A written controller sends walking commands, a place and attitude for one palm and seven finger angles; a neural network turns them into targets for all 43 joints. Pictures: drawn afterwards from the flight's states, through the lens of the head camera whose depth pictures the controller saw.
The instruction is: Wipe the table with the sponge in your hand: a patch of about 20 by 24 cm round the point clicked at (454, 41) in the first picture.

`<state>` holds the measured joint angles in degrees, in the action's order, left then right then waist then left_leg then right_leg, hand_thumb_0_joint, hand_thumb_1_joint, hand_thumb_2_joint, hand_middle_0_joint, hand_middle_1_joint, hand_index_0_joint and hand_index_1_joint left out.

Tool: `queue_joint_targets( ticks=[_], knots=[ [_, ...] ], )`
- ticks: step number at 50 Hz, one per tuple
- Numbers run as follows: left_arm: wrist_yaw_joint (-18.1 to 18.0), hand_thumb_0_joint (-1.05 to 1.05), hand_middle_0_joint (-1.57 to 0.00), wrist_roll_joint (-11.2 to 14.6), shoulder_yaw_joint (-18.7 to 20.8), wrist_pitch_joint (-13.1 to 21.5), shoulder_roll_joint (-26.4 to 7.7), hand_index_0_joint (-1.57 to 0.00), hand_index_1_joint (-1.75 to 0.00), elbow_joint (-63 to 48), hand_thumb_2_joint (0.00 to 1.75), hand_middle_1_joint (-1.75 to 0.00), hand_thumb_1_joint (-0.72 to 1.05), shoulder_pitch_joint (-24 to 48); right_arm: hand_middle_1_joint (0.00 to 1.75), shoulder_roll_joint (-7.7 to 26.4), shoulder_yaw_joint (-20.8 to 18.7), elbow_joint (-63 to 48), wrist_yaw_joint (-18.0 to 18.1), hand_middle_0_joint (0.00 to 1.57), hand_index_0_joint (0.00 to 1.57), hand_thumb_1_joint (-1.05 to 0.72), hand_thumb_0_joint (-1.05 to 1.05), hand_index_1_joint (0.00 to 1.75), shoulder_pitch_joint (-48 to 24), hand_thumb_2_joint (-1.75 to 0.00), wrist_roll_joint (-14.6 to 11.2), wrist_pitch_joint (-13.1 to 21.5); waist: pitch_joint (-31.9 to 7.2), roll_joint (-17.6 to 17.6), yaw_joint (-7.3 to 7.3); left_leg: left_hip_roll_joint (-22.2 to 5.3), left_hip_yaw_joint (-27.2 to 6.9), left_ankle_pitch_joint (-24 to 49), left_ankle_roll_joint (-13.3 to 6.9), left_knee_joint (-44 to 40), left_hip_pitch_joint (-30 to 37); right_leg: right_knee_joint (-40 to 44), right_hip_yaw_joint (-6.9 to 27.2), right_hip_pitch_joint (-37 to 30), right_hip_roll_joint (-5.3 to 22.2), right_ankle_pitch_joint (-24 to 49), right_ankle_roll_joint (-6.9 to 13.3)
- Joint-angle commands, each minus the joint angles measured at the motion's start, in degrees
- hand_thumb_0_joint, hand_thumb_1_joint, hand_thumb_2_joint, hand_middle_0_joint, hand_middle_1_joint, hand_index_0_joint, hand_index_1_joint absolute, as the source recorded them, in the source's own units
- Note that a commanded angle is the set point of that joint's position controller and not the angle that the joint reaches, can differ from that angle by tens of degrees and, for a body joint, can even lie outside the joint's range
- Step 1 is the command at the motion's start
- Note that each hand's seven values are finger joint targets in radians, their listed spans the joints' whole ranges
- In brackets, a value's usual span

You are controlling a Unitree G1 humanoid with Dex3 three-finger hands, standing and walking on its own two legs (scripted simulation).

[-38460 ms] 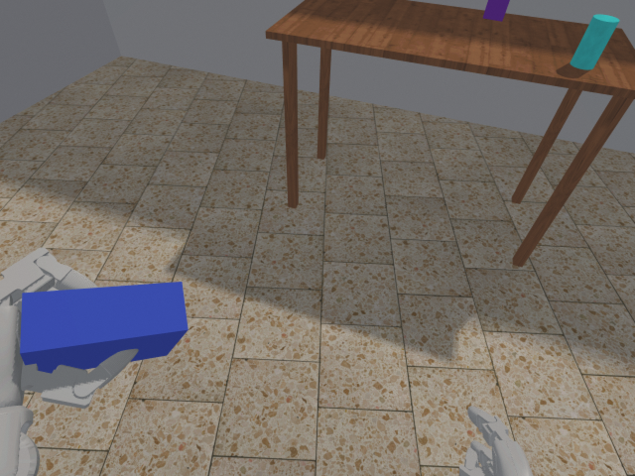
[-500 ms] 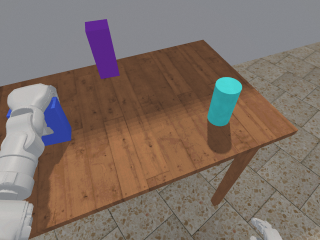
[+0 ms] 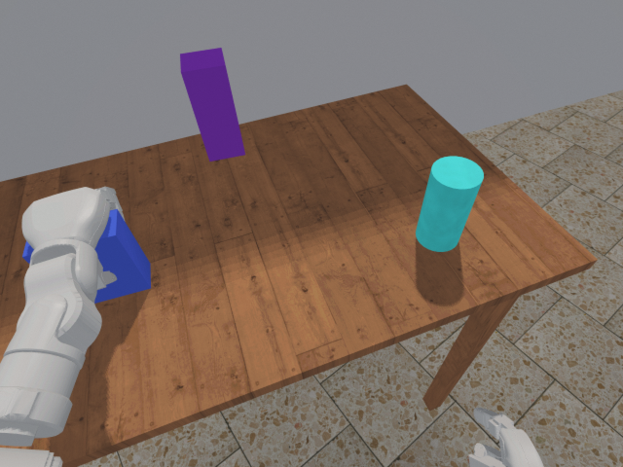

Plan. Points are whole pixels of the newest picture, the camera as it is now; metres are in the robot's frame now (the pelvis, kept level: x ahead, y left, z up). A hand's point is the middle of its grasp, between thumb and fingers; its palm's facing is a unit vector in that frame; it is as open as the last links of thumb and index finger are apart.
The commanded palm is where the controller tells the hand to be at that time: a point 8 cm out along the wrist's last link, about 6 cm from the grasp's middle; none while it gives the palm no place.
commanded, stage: wipe back along the first lane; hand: left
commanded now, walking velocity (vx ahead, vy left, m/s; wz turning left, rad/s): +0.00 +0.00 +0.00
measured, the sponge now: (102, 269) +0.34 +0.33 +0.06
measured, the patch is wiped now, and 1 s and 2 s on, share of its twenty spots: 0.95 0.95 0.95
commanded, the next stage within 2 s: lift the sponge slowly off the table in 1.18 s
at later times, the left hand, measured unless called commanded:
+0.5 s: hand (92, 279) +0.30 +0.30 +0.11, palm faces +0.05 -0.04 -1.00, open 9.0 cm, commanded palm +0.25 +0.28 +0.13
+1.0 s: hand (90, 314) +0.25 +0.28 +0.11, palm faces +0.10 -0.08 -0.99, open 9.0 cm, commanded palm +0.20 +0.27 +0.13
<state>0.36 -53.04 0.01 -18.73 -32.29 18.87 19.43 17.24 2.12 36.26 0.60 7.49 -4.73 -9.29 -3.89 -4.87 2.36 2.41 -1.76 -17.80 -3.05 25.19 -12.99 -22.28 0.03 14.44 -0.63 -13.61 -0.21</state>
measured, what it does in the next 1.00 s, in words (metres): stands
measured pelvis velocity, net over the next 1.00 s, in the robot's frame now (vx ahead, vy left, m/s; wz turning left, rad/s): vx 0.00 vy -0.01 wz -0.01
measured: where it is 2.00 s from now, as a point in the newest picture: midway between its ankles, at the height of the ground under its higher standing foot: outside the picture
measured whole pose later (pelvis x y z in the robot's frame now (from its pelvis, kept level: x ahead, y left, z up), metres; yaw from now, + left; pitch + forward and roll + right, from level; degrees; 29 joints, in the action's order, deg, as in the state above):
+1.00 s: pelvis +0.00 -0.01 +0.00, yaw -1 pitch +2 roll -1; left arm -1.5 -50.9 -0.1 -25.3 -28.7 -11.6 -6.8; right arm 16.7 2.8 34.3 0.3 3.2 -4.4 -7.5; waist -3.4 -6.0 4.8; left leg 1.4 -1.1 -19.6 -2.0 27.4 -9.6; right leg -26.1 0.6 12.2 -1.7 -15.8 0.7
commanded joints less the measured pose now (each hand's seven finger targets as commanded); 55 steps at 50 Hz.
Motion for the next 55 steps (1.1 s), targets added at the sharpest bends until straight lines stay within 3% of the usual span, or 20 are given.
queue_joint_targets(
  ticks=[1,5,7,8,12,13,16,22,24,27,28,32,35,38,41,43,47,50,53,55],
  knots=[
    [2.78,0.0,-1.2,0.38,0.82,-0.65,-8.06,-1.2,-1.6,-4.6,1.3,-1.6,0.1,2.59,0.3,7.9,-3.1,-8.7,0.71,0.2,0.2,-0.9,0.0,0.3,-6.79,-0.9,0.31,2.79,-11.22,5.54,0.97,-1.84,-0.49,32.43,1.14,-0.44,3.0,-1.72,-2.52,-9.28,-1.41,21.95,3.95],
    [2.98,0.0,-1.2,1.22,0.39,-0.72,-6.49,-1.2,-1.6,-6.64,1.3,-1.6,0.1,-1.6,0.3,7.58,-2.9,-9.25,0.55,0.2,0.2,-0.9,0.0,0.3,-7.54,-0.9,0.3,3.2,-9.97,5.8,1.23,-1.75,-0.31,29.75,1.04,-0.52,2.12,-1.78,-2.45,-9.53,-1.37,21.47,3.91],
    [2.77,0.0,-1.2,1.43,2.11,-0.84,-7.85,-1.2,-1.6,-8.95,1.3,-1.6,0.1,-4.06,0.3,7.63,-2.79,-9.81,0.29,0.2,0.2,-0.9,0.0,0.3,-8.87,-0.9,0.21,3.3,-9.4,4.6,2.0,-1.83,-0.6,28.65,1.07,-0.78,1.73,-1.86,-1.96,-9.74,-1.47,20.43,4.23],
    [2.8,0.0,-1.2,1.44,0.26,-1.18,-5.74,-1.2,-1.6,-10.1,1.3,-1.6,0.1,-3.62,0.3,7.29,-2.84,-9.97,0.32,0.2,0.2,-0.9,0.0,0.3,-8.73,-0.9,0.22,3.37,-9.88,5.6,1.57,-1.7,-0.41,28.85,0.95,-0.5,1.94,-2.1,-2.43,-9.83,-1.33,20.62,3.98],
    [2.45,0.0,-1.2,1.47,1.93,-2.5,-8.01,-1.2,-1.6,-10.96,1.3,-1.6,0.1,-3.58,0.3,7.65,-2.66,-9.92,0.66,0.2,0.2,-0.9,0.0,0.3,-10.0,-0.9,0.23,3.32,-7.43,5.27,1.76,-1.53,-0.18,23.83,0.84,-1.31,0.68,-1.56,-1.74,-9.25,-1.48,18.33,4.25],
    [2.55,0.0,-1.2,1.1,-0.33,-2.91,-5.8,-1.2,-1.6,-11.37,1.3,-1.6,0.1,-2.09,0.3,7.28,-2.58,-10.0,0.77,0.2,0.2,-0.9,0.0,0.3,-9.74,-0.9,0.27,3.39,-7.72,5.6,1.34,-1.3,-0.04,24.04,0.8,-1.18,0.68,-1.74,-2.26,-9.2,-1.35,18.4,4.13],
    [2.65,0.0,-1.2,1.22,-0.96,-3.35,-5.25,-1.2,-1.6,-11.91,1.3,-1.6,0.1,-3.26,0.3,7.09,-2.54,-9.79,1.06,0.2,0.2,-0.9,0.0,0.3,-10.19,-0.9,0.25,3.42,-7.09,5.08,1.48,-1.15,-0.02,21.93,0.82,-1.43,0.99,-1.33,-2.09,-8.61,-1.43,16.84,4.15],
    [2.53,0.0,-1.2,2.58,1.76,-2.76,-5.89,-1.2,-1.6,-16.39,1.3,-1.6,0.1,-11.88,0.3,6.65,-2.43,-10.63,0.82,0.2,0.2,-0.9,0.0,0.3,-11.8,-0.9,0.42,4.12,-10.03,6.51,2.71,-1.05,0.04,24.72,0.72,-0.11,1.63,-2.78,-0.94,-11.87,-1.24,22.67,3.96],
    [2.53,0.0,-1.2,3.02,-0.14,-3.04,-3.32,-1.2,-1.6,-17.87,1.3,-1.6,0.1,-13.48,0.3,6.17,-2.3,-10.88,0.76,0.2,0.2,-0.9,0.0,0.3,-11.59,-0.9,0.44,4.23,-9.2,7.05,2.47,-0.99,0.2,25.12,0.72,0.0,1.42,-2.86,-1.5,-11.54,-1.07,23.17,3.65],
    [2.12,0.0,-1.2,2.94,2.38,-3.73,-5.92,-1.2,-1.6,-20.35,1.3,-1.6,0.1,-14.72,0.3,6.59,-2.34,-10.94,0.74,0.2,0.2,-0.9,0.0,0.3,-12.78,-0.9,0.49,4.23,-7.72,7.21,2.92,-1.06,0.05,23.33,0.71,-0.33,0.87,-2.71,-0.58,-11.12,-1.31,21.84,3.79],
    [2.17,0.0,-1.2,2.65,0.2,-4.32,-3.94,-1.2,-1.6,-21.0,1.3,-1.6,0.1,-13.38,0.3,6.3,-2.2,-11.14,0.84,0.2,0.2,-0.9,0.0,0.3,-12.76,-0.9,0.46,4.2,-7.26,6.6,2.48,-0.87,0.39,23.22,0.67,-0.27,0.73,-2.72,-1.24,-10.72,-1.04,21.39,3.65],
    [1.88,0.0,-1.2,2.89,1.46,-5.15,-4.78,-1.2,-1.6,-22.95,1.3,-1.6,0.1,-15.96,0.3,6.26,-2.14,-11.15,0.86,0.2,0.2,-0.9,0.0,0.3,-13.73,-0.9,0.49,4.35,-6.82,6.85,2.97,-1.02,0.14,22.81,0.72,-0.39,1.31,-2.53,-0.35,-10.53,-1.4,21.1,3.8],
    [1.85,0.0,-1.2,2.84,-0.56,-5.62,-2.56,-1.2,-1.6,-23.06,1.3,-1.6,0.1,-17.25,0.3,5.96,-1.95,-10.95,0.96,0.2,0.2,-0.9,0.0,0.3,-13.06,-0.9,0.48,4.36,-6.25,6.63,2.71,-0.99,0.42,23.26,0.82,-0.4,1.16,-2.76,-1.08,-10.46,-1.2,21.31,3.6],
    [1.72,0.0,-1.2,2.9,-0.78,-5.95,-1.73,-1.2,-1.6,-27.38,1.3,-1.6,0.1,-19.52,0.3,5.64,-2.04,-11.92,0.69,0.2,0.2,-0.9,0.0,0.3,-13.49,-0.9,0.6,4.85,-9.16,6.84,3.16,-0.88,0.34,25.0,0.62,0.42,1.94,-3.6,-0.87,-12.04,-0.92,23.55,3.54],
    [1.59,0.0,-1.2,3.52,-0.57,-6.04,-1.52,-1.2,-1.6,-27.58,1.3,-1.6,0.1,-23.51,0.3,5.51,-1.85,-11.43,0.57,0.2,0.2,-0.9,0.0,0.3,-13.68,-0.9,0.5,4.73,-7.35,6.94,3.23,-0.98,0.39,24.9,0.86,0.26,1.62,-3.67,-0.56,-11.62,-1.07,24.27,3.43],
    [1.41,0.0,-1.2,3.77,0.06,-6.45,-1.29,-1.2,-1.6,-30.66,1.3,-1.6,0.1,-25.54,0.3,5.33,-1.95,-12.19,0.24,0.2,0.2,-0.9,0.0,0.3,-14.04,-0.9,0.58,4.97,-9.18,7.5,3.66,-1.0,0.32,25.85,0.73,0.84,1.69,-4.21,-0.37,-12.8,-0.8,25.43,3.41],
    [0.83,0.0,-1.2,4.36,2.11,-7.22,-2.99,-1.2,-1.6,-33.38,1.3,-1.6,0.1,-29.53,0.3,5.31,-1.81,-12.18,0.03,0.2,0.2,-0.9,0.0,0.3,-15.98,-0.9,0.55,4.75,-6.73,7.02,4.27,-1.28,-0.08,24.54,0.97,0.29,1.43,-3.91,0.79,-11.8,-1.3,24.23,3.59],
    [0.77,0.0,-1.2,4.45,-0.25,-8.01,-0.52,-1.2,-1.6,-34.23,1.3,-1.6,0.1,-30.48,0.3,4.99,-1.62,-12.04,0.05,0.2,0.2,-0.9,0.0,0.3,-15.23,-0.9,0.52,4.46,-4.85,6.72,3.81,-1.31,0.37,24.21,1.04,-0.02,0.92,-3.81,-0.42,-11.12,-1.01,22.96,3.26],
    [0.48,0.0,-1.2,3.79,-0.24,-9.02,-0.73,-1.2,-1.6,-38.08,1.3,-1.6,0.1,-30.27,0.3,4.9,-1.65,-12.84,-0.1,0.2,0.2,-0.9,0.0,0.3,-15.67,-0.9,0.58,4.63,-6.37,5.84,4.16,-1.44,0.07,24.28,0.88,0.01,1.53,-4.02,-0.4,-11.34,-1.01,21.13,3.46],
    [0.35,0.0,-1.2,3.83,-0.64,-9.05,-0.36,-1.2,-1.6,-36.65,1.3,-1.6,0.1,-31.64,0.3,4.83,-1.46,-12.11,-0.02,0.2,0.2,-0.9,0.0,0.3,-15.7,-0.9,0.61,4.47,-4.53,6.17,4.04,-1.54,0.0,23.57,1.08,-0.52,1.25,-3.58,-0.37,-10.59,-1.26,20.56,3.49]
  ],
)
